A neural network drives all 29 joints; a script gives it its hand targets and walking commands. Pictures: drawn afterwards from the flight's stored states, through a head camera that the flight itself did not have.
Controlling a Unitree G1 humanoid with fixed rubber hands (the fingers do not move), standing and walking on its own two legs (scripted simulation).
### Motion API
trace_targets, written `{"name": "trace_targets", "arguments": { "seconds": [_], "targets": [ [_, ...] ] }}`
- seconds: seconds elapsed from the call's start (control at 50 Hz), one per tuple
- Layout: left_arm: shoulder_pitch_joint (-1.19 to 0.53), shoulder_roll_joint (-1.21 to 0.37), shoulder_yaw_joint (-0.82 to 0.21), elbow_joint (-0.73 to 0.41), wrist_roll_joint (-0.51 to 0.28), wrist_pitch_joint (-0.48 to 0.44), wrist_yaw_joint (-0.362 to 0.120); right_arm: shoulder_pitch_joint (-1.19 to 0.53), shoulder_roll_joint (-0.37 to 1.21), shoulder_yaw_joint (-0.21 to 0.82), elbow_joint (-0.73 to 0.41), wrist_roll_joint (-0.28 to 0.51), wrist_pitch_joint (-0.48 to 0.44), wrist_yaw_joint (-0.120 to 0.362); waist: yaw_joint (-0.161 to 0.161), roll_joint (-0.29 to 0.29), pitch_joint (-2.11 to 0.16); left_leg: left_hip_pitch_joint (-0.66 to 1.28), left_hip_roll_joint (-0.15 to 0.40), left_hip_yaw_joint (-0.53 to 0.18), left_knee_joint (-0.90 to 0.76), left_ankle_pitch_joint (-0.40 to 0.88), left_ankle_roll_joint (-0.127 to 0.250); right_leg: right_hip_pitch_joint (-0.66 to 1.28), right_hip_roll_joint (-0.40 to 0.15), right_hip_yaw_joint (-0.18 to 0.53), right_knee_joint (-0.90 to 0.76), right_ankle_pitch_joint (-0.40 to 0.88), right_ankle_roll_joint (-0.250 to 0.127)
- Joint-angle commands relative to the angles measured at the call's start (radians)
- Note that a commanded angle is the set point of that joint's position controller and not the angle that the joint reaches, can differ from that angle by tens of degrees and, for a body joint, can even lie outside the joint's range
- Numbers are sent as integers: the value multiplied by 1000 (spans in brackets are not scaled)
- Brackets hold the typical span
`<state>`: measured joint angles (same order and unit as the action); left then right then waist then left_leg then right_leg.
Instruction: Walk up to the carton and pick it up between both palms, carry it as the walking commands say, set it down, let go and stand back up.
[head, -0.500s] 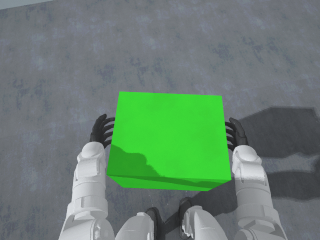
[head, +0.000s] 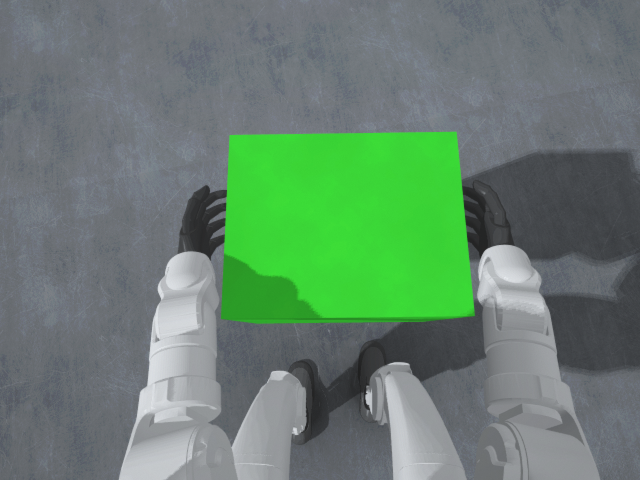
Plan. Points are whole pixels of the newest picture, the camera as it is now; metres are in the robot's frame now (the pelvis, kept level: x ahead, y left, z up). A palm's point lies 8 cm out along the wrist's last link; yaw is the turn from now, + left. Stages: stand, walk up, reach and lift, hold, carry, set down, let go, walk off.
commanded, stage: set down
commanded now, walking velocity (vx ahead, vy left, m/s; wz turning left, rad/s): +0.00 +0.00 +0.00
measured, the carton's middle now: (341, 242) +0.39 -0.01 -0.18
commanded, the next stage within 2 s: none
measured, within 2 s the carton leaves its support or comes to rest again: neither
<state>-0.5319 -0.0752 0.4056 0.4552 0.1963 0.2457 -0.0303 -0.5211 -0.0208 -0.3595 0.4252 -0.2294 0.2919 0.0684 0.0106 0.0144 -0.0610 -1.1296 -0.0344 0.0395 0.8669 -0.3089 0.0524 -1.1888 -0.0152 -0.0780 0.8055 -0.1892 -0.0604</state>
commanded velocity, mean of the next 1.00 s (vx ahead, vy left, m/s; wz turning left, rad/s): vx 0.00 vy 0.00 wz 0.00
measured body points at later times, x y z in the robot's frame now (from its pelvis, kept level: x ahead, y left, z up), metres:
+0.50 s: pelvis -0.03 -0.01 -0.08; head +0.26 -0.02 +0.27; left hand +0.42 +0.17 -0.19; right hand +0.43 -0.21 -0.19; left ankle +0.03 +0.10 -0.67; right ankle +0.08 -0.09 -0.67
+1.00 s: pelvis -0.04 +0.00 -0.14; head +0.30 -0.01 +0.16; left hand +0.45 +0.16 -0.27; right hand +0.46 -0.21 -0.27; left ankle +0.03 +0.10 -0.67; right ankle +0.08 -0.09 -0.67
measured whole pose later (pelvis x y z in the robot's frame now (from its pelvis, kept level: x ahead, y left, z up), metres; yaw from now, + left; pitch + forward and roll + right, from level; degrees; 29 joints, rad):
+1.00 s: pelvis -0.04 +0.00 -0.14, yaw +0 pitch +51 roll +0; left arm -0.95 -0.05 0.50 0.39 0.17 0.35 0.02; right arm -1.00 -0.17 -0.43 0.45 -0.21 0.40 0.10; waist 0.01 0.02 -0.06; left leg -1.88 -0.03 0.04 1.44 -0.45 0.05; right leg -1.94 -0.02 -0.07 1.35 -0.30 -0.06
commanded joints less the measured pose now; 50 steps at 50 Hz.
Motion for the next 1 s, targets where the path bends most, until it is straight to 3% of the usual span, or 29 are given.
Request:
{"name": "trace_targets", "arguments": {
  "seconds": [0.0,0.1,0.14,0.16,0.18,0.2,0.24,0.26,0.3,0.34,0.36,0.38,0.42,0.46,0.48,0.54,0.56,0.6,0.64,0.66,0.68,0.76,0.78,0.82,0.88,0.92,0.94,0.96,0.98],
  "targets": [
    [-670,-836,-629,-115,-177,-4,-268,-670,785,539,-112,179,-54,271,-92,54,-1046,230,-68,-145,95,288,-23,519,114,164,194,260,-5],
    [-771,-806,-575,-91,-156,29,-294,-763,821,496,-69,171,-6,283,-62,62,-1037,66,-77,-102,154,161,-16,489,111,171,234,172,-1],
    [-805,-818,-569,-76,-161,49,-300,-803,827,480,-46,167,14,289,-70,51,-1050,52,-74,-98,178,124,-14,446,112,161,256,114,-1],
    [-808,-827,-566,-47,-158,58,-309,-794,811,460,-39,156,18,292,-90,56,-1043,33,-73,-101,187,107,-16,421,111,150,271,100,-1],
    [-834,-815,-563,-76,-163,60,-306,-842,818,479,-45,172,25,299,-52,47,-1086,45,-75,-90,200,125,-19,421,113,150,281,108,-2],
    [-846,-804,-543,-62,-154,68,-312,-840,821,461,-26,162,34,299,-71,39,-1065,-1,-76,-89,213,98,-15,410,112,148,291,92,3],
    [-878,-794,-541,-73,-154,74,-318,-875,849,472,-33,173,43,305,-51,37,-1095,-27,-77,-81,226,113,-10,410,115,150,313,112,8],
    [-880,-803,-542,-59,-161,77,-323,-860,857,469,-34,160,47,301,-68,10,-1120,-57,-81,-75,245,106,-11,438,113,154,321,124,9],
    [-884,-784,-523,-50,-159,81,-329,-906,851,482,-33,180,53,301,-25,9,-1117,-114,-86,-64,265,104,-8,439,108,164,348,139,11],
    [-941,-768,-540,-79,-173,82,-329,-937,834,477,-56,187,54,300,-45,24,-1169,-135,-81,-61,298,114,-17,412,113,160,375,148,13],
    [-948,-755,-539,-76,-172,85,-325,-962,840,476,-50,194,54,302,-30,12,-1181,-132,-85,-60,302,114,-14,388,118,143,395,142,18],
    [-978,-753,-560,-93,-193,82,-327,-958,846,493,-65,202,57,297,-43,-8,-1236,-151,-85,-53,323,116,-14,437,115,159,398,170,15],
    [-974,-770,-566,-112,-195,81,-322,-975,859,511,-66,228,59,300,-19,26,-1263,-149,-90,-51,342,153,-12,418,116,159,432,213,16],
    [-1011,-748,-587,-130,-216,81,-316,-978,827,509,-67,221,59,297,-41,13,-1278,-189,-93,-48,369,180,-21,414,119,157,449,251,17],
    [-979,-751,-570,-92,-206,86,-316,-963,829,502,-50,214,62,295,-35,-5,-1245,-219,-94,-50,372,158,-19,393,123,149,465,236,21],
    [-978,-738,-574,-102,-212,86,-306,-1003,801,515,-71,230,58,288,-28,12,-1284,-242,-97,-48,402,185,-26,373,122,149,504,280,21],
    [-995,-738,-592,-128,-230,79,-302,-980,799,510,-53,224,60,286,-51,-15,-1315,-227,-98,-55,412,192,-27,369,127,138,516,287,24],
    [-968,-741,-604,-130,-222,79,-293,-980,791,522,-62,235,52,289,-23,12,-1324,-204,-98,-50,431,273,-38,322,130,138,533,338,25],
    [-989,-731,-614,-148,-232,74,-281,-972,771,518,-32,239,49,292,-22,34,-1311,-187,-94,-59,442,285,-42,261,134,136,550,316,21],
    [-1015,-719,-624,-158,-234,76,-274,-991,747,504,-47,239,42,290,-39,55,-1324,-181,-97,-57,453,276,-49,227,136,124,551,294,22],
    [-1021,-715,-628,-142,-242,77,-267,-1020,732,514,-52,240,42,290,-42,20,-1324,-185,-94,-62,466,270,-49,207,140,118,561,279,23],
    [-1066,-704,-658,-194,-250,77,-230,-1045,665,505,-55,247,32,295,-48,80,-1354,-91,-87,-70,504,354,-69,84,147,100,586,238,19],
    [-1050,-679,-642,-182,-243,74,-228,-1025,679,501,-15,242,39,293,-36,45,-1325,-130,-91,-62,512,334,-65,94,148,103,588,244,24],
    [-1051,-685,-625,-114,-235,81,-225,-1014,668,466,34,227,41,292,-54,52,-1252,-185,-91,-60,517,266,-62,46,142,105,597,202,22],
    [-1113,-661,-608,-126,-228,82,-221,-1078,647,465,29,244,41,294,-27,66,-1241,-215,-90,-48,535,210,-63,0,142,102,615,143,21],
    [-1143,-637,-595,-127,-221,86,-213,-1092,643,445,51,238,47,296,-39,65,-1233,-222,-87,-46,553,188,-60,-28,141,97,630,120,25],
    [-1169,-630,-603,-159,-233,82,-214,-1122,654,465,30,259,49,293,-25,52,-1267,-247,-92,-34,555,191,-59,23,141,104,630,153,28],
    [-1147,-637,-591,-117,-226,83,-216,-1072,647,443,88,240,53,295,-34,50,-1226,-270,-90,-40,560,181,-56,-3,137,104,644,151,27],
    [-1152,-654,-588,-107,-229,90,-216,-1111,640,437,62,245,49,292,-47,62,-1247,-263,-90,-45,566,182,-56,-8,137,99,656,148,26]
  ]
}}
